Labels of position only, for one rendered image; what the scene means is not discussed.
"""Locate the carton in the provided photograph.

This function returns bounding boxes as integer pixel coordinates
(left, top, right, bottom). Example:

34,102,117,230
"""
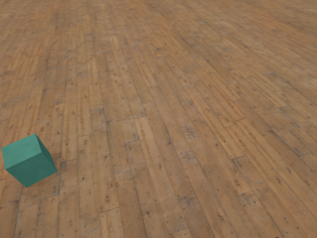
1,133,57,187

